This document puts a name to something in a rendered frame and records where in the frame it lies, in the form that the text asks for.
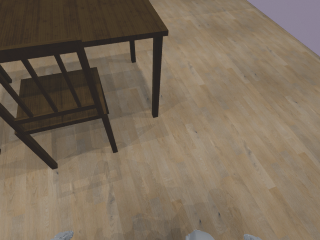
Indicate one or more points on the left robot hand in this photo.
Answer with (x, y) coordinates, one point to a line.
(67, 235)

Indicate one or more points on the robot right thigh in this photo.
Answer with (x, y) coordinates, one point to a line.
(199, 235)

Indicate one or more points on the table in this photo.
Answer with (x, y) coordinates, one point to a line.
(97, 22)

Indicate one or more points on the chair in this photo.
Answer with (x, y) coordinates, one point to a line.
(56, 100)

